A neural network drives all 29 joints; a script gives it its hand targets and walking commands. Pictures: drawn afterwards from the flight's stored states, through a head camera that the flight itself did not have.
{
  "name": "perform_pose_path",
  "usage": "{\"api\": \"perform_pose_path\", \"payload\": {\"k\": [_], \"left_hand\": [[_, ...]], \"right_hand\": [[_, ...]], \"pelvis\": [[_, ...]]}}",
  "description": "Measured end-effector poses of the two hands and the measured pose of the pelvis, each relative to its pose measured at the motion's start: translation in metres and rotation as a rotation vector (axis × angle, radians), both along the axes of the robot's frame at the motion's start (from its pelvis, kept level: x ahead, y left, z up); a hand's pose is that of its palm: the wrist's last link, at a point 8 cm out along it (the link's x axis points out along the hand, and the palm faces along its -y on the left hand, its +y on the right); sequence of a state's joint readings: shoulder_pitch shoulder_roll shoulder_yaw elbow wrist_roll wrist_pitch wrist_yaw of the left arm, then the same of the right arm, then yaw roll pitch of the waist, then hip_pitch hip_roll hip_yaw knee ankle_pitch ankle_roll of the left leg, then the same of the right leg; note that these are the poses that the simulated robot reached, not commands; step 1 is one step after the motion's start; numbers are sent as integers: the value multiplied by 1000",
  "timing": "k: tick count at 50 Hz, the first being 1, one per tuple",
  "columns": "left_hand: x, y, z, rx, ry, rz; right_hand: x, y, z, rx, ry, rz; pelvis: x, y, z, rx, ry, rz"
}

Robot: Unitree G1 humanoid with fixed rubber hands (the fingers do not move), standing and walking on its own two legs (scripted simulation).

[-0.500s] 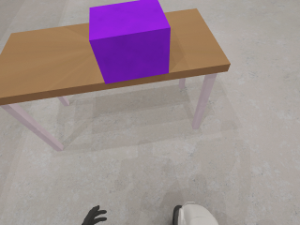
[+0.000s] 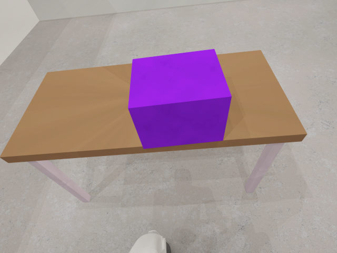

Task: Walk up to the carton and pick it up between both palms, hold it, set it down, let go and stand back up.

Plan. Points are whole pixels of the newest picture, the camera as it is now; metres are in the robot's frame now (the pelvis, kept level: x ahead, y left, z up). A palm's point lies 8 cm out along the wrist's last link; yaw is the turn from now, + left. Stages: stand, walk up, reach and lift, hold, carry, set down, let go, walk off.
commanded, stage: walk up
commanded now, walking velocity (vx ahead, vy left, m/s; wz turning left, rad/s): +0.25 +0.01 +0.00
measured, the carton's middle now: (178, 100) +0.58 +0.04 -0.03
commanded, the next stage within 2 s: stand in 1.08 s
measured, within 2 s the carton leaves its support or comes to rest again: neither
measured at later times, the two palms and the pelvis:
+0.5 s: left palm (89, 251) +0.13 +0.28 -0.15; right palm out of the picture +0.09 -0.15 -0.14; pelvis +0.10 +0.05 +0.00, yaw +0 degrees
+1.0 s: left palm out of the picture +0.07 +0.21 -0.15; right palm out of the picture +0.05 -0.18 -0.15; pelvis +0.11 +0.02 +0.00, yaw +1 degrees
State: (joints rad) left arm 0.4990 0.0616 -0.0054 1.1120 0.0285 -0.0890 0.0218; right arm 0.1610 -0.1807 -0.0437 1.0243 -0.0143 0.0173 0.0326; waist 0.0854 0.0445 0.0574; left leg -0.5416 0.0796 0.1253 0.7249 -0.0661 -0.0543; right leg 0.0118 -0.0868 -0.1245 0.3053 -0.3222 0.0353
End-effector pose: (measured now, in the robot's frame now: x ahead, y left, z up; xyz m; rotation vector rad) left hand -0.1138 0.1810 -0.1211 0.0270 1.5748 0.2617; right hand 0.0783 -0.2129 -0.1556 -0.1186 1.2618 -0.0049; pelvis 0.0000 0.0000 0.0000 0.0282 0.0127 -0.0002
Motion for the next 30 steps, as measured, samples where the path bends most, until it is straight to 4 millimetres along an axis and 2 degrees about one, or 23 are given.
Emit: {"api": "perform_pose_path", "payload": {"k": [5, 8, 13, 16, 18, 20, 22, 26, 30], "left_hand": [[42, 38, -30, -36, 44, -9], [80, 63, -40, -52, 27, -51], [170, 108, -36, -33, -105, -125], [224, 118, -32, -13, -225, -124], [248, 118, -30, -2, -282, -120], [258, 114, -28, 4, -298, -122], [258, 107, -29, 5, -281, -127], [243, 92, -32, 17, -214, -150], [222, 76, -26, 39, -171, -153]], "right_hand": [[46, 35, -3, -47, -35, -1], [55, 43, 8, -86, -68, -45], [27, 27, 41, -198, -4, -160], [9, 27, 49, -228, 70, -166], [1, 33, 47, -215, 115, -138], [-1, 41, 41, -185, 132, -116], [1, 50, 32, -146, 132, -98], [13, 64, 8, -60, 106, -87], [22, 54, -11, -26, 99, -104]], "pelvis": [[43, 31, -19, -17, 10, 18], [60, 46, -17, -36, -11, -13], [90, 58, 4, -109, -32, -5], [97, 60, 9, -110, -37, 15], [98, 61, 9, -100, -37, 13], [99, 60, 8, -84, -35, 6], [100, 58, 5, -62, -31, 2], [102, 53, -4, -15, -26, -7], [102, 46, -9, -16, -31, -10]]}}
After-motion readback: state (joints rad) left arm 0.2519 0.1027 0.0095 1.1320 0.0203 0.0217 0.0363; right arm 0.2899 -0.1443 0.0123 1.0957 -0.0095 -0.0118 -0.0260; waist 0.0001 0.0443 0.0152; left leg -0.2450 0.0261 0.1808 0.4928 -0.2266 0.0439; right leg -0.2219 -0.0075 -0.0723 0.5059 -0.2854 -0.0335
